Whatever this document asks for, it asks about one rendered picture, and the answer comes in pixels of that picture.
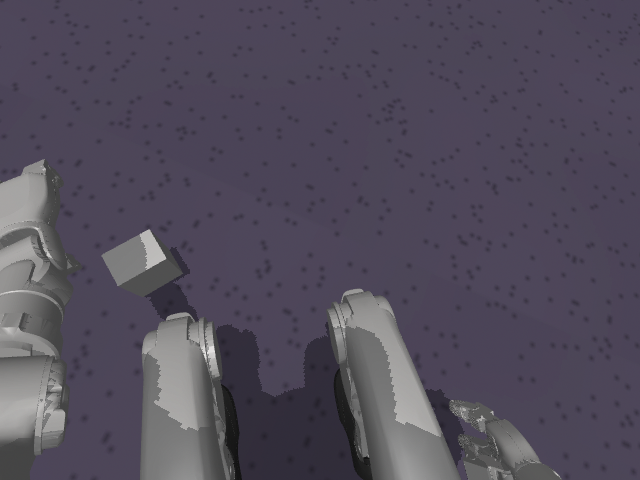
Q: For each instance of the right robot hand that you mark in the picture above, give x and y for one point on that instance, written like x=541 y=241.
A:
x=501 y=454

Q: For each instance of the right robot arm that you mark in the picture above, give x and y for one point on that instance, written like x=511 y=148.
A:
x=536 y=471

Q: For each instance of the carton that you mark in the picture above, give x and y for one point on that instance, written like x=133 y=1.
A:
x=142 y=264

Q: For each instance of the left robot foot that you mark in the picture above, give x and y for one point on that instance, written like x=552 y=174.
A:
x=232 y=433

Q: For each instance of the left robot hand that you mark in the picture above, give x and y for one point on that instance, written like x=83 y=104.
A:
x=34 y=197

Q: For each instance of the left robot arm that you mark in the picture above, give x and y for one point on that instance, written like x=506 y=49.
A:
x=34 y=396

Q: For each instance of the right robot foot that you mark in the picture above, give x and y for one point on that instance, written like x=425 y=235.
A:
x=361 y=464

